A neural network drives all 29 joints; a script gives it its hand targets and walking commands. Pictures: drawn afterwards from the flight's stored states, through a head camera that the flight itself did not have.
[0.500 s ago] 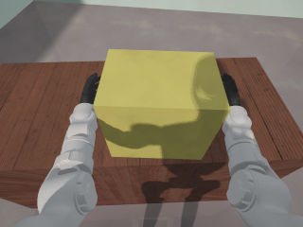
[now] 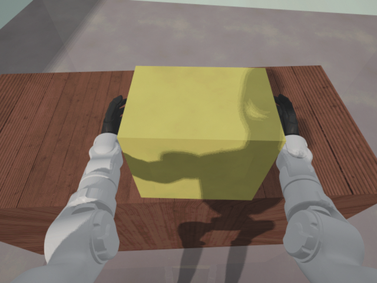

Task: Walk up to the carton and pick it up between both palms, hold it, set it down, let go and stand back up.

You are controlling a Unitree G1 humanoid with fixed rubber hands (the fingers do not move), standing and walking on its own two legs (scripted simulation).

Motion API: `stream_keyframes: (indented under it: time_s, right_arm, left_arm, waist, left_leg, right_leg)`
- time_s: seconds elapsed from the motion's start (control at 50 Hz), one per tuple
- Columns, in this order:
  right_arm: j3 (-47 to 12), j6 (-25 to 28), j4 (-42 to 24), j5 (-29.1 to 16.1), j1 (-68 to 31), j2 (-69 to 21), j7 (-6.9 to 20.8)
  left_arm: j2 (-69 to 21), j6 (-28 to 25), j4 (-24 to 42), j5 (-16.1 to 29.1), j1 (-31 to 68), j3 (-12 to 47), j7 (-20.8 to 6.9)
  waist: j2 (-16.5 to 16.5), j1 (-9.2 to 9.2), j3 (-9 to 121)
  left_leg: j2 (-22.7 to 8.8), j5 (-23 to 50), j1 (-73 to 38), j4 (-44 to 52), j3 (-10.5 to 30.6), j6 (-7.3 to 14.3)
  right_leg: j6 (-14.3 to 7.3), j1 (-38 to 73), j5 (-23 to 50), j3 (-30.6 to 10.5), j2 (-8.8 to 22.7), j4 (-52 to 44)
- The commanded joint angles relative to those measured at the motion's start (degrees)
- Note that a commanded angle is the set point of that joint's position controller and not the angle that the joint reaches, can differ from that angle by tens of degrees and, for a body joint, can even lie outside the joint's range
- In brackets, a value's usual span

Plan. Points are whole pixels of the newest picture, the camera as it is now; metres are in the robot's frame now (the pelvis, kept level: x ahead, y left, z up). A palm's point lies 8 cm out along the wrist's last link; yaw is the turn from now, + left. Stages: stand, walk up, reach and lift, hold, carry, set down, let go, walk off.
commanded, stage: set down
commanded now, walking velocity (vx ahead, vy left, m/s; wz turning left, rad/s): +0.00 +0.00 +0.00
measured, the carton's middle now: (198, 138) +0.44 +0.02 +0.01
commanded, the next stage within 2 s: none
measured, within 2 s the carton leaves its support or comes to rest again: neither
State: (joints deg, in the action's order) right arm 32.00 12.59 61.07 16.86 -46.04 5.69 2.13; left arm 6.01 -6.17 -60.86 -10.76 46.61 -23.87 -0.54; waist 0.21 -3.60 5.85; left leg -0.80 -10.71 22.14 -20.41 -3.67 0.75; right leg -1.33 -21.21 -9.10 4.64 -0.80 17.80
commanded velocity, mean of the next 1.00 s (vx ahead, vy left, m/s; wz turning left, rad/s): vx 0.00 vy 0.00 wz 0.00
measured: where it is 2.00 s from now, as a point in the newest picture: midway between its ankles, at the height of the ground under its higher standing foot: outside the picture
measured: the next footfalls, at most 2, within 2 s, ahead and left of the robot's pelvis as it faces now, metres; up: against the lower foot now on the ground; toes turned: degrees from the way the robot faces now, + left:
none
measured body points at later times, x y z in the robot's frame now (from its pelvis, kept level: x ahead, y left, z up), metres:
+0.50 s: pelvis +0.00 +0.00 +0.00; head +0.06 +0.01 +0.45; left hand +0.42 +0.21 +0.06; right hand +0.44 -0.17 +0.06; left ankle -0.02 +0.10 -0.75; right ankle -0.02 -0.10 -0.75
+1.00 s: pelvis +0.00 +0.00 +0.00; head +0.07 +0.01 +0.45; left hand +0.42 +0.21 +0.05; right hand +0.44 -0.17 +0.06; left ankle -0.02 +0.10 -0.75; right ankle -0.02 -0.10 -0.75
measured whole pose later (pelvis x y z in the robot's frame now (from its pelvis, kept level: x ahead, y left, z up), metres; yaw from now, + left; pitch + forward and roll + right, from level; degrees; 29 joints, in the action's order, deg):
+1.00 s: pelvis +0.00 +0.00 +0.00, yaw +0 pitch +12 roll +0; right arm 36.5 13.1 55.6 21.0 -44.4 2.9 4.0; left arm 3.7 -8.5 -58.1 -16.6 46.0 -30.5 -2.8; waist 0.8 -3.3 3.7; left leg -0.3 -9.9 21.1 -19.2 -3.6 1.0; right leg -1.3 -20.8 -9.3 4.8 -0.3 18.3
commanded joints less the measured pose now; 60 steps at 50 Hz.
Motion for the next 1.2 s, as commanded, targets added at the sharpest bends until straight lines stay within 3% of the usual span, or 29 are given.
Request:
stream_keyframes:
  time_s: [0.0, 1.08, 1.14, 1.18]
  right_arm:
    - [-14.3, 3.1, -2.2, 2.7, -30.9, -23.8, 8.0]
    - [-8.5, -0.1, -4.4, 7.1, -19.4, -20.6, 7.6]
    - [-7.6, 0.0, -2.6, 3.7, -17.6, -7.8, 5.1]
    - [-12.2, 0.1, 0.7, -5.3, -21.7, 0.6, 2.2]
  left_arm:
    - [-23.4, -3.6, 7.0, -0.8, 35.3, 11.2, -3.5]
    - [-18.1, -3.4, 4.9, -7.8, 24.5, 2.0, -4.5]
    - [-6.4, -4.2, 4.1, -5.6, 23.2, 1.2, -1.7]
    - [1.8, -5.0, 2.2, 1.0, 25.0, 6.3, 2.4]
  waist:
    - [0.3, 0.04, 31.9]
    - [1.6, 0.81, 20.5]
    - [1.6, 0.38, 21.8]
    - [0.3, -0.04, 25.7]
  left_leg:
    - [-0.9, 28.4, -14.5, -2.1, -1.1, -2.5]
    - [-0.5, 20.1, -12.3, 0.4, -1.0, -0.2]
    - [-0.6, 21.5, -12.5, -0.4, -1.4, -0.4]
    - [-1.0, 23.4, -10.2, -2.6, -0.6, -0.6]
  right_leg:
    - [3.3, 16.6, 23.2, 0.4, 1.2, 3.0]
    - [3.6, 11.2, 11.9, -0.1, 1.4, 0.8]
    - [3.5, 9.7, 11.4, -0.7, 1.0, 1.3]
    - [2.4, 6.1, 11.5, -1.8, 0.1, 1.8]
